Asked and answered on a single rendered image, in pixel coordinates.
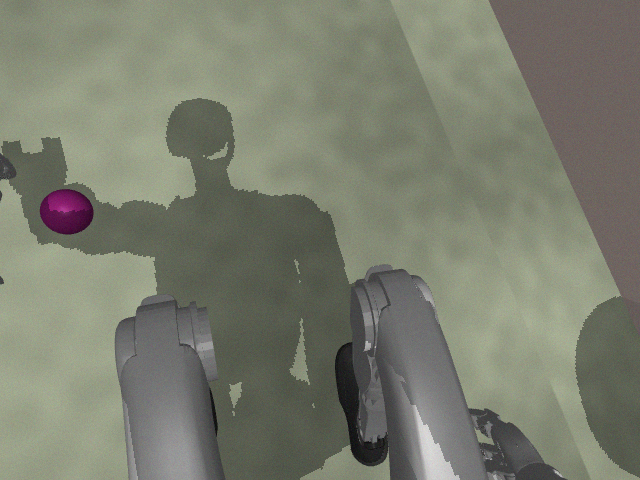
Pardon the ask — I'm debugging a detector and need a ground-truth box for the ball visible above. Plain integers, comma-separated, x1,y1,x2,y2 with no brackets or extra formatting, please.
40,189,94,234

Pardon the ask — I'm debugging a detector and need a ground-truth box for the right robot hand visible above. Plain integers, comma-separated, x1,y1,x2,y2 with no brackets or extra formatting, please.
468,408,545,480

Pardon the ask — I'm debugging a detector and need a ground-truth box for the right robot arm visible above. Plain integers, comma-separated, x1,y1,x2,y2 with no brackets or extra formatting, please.
515,463,567,480

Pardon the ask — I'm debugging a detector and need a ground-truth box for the left robot hand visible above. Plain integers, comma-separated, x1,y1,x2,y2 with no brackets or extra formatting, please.
0,153,16,285

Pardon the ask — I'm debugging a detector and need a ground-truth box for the right robot foot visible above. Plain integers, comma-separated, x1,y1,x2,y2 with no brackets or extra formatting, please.
335,342,388,466

